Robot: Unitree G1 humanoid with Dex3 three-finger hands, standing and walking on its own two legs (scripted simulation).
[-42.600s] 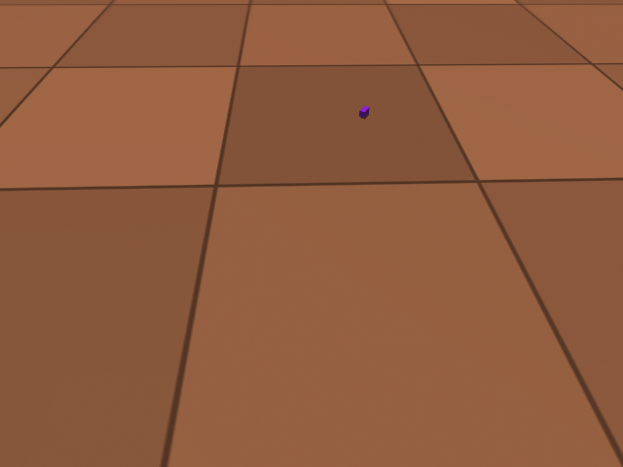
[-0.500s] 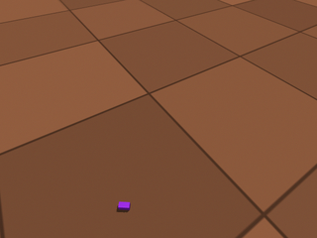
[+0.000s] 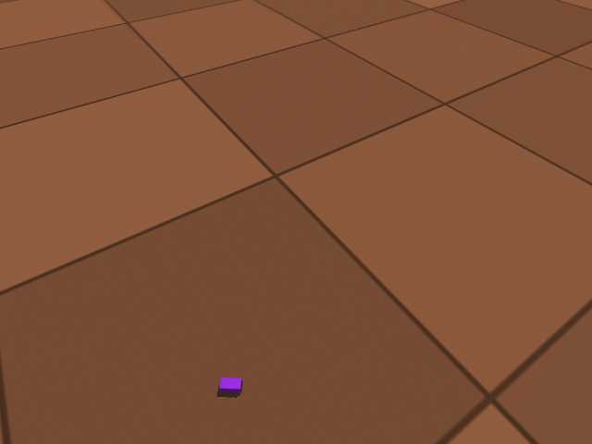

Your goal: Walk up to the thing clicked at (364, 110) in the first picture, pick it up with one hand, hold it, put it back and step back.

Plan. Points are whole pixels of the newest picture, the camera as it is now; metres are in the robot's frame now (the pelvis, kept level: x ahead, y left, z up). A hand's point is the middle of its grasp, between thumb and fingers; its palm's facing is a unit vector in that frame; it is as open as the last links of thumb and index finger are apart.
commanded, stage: stand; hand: left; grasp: from above
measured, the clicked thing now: (231, 385) +0.46 +0.21 -0.76
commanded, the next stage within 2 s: step back in 1.48 s
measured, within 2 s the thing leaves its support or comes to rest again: neither
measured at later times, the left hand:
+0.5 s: hand out of the picture +0.09 +0.24 -0.16, palm faces +0.00 -0.94 -0.33, open 7.4 cm
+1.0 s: hand out of the picture +0.09 +0.24 -0.16, palm faces -0.01 -0.94 -0.33, open 7.4 cm
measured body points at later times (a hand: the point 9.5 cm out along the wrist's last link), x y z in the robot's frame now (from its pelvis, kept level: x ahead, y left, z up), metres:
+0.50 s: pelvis +0.01 +0.00 +0.00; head +0.02 -0.01 +0.45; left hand +0.09 +0.29 -0.13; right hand +0.08 -0.30 -0.14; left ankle +0.01 +0.12 -0.75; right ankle +0.02 -0.12 -0.75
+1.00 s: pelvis +0.02 +0.00 +0.00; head +0.02 -0.01 +0.45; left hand +0.09 +0.29 -0.13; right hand +0.08 -0.30 -0.14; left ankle +0.01 +0.12 -0.75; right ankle +0.02 -0.13 -0.75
